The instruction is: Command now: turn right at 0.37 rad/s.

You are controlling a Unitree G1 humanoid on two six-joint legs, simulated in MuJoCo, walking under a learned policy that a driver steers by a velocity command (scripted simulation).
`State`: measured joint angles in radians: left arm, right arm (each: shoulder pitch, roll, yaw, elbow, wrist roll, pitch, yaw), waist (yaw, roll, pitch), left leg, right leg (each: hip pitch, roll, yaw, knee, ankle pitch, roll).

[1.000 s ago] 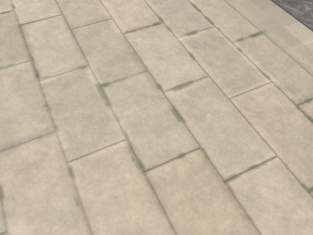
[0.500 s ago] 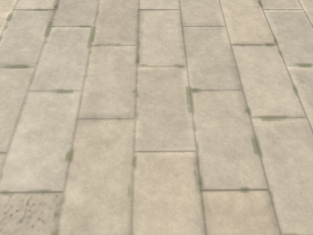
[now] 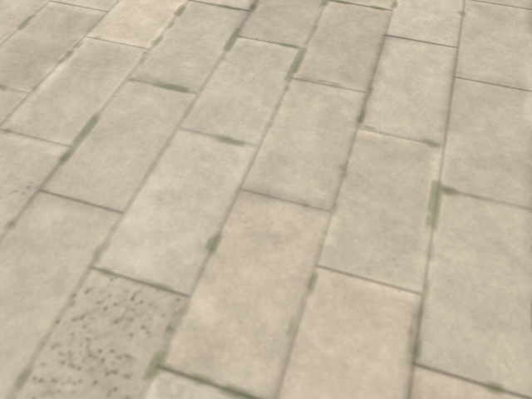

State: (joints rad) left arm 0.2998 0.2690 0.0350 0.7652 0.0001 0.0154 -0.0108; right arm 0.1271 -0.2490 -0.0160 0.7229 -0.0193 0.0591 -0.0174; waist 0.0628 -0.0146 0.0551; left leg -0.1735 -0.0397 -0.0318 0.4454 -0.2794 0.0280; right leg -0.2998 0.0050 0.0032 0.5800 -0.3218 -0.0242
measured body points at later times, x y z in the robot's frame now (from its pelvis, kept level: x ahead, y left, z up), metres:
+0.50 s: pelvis -0.02 -0.04 +0.00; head +0.01 -0.09 +0.45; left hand +0.20 +0.19 -0.08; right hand +0.00 -0.35 -0.12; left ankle +0.03 +0.10 -0.66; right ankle -0.03 -0.11 -0.74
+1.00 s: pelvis +0.17 -0.08 +0.00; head +0.19 -0.07 +0.45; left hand +0.39 +0.11 -0.12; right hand +0.14 -0.39 -0.09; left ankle +0.19 -0.01 -0.74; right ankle +0.01 -0.13 -0.67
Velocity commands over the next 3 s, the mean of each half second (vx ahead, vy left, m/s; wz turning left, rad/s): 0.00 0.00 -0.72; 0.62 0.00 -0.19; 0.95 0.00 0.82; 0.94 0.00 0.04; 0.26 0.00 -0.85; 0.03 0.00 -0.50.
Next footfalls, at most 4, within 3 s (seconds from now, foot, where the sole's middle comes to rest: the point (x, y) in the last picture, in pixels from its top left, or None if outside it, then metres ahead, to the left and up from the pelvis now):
0.32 right None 0.00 -0.12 -0.77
0.92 left None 0.23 -0.03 -0.77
1.34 right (431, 357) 0.59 -0.35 -0.77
1.76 left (328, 221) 1.00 -0.10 -0.77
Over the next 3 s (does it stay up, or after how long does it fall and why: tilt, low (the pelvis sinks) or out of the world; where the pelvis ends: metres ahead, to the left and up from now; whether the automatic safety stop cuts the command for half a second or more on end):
stays up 1.41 -0.15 0.01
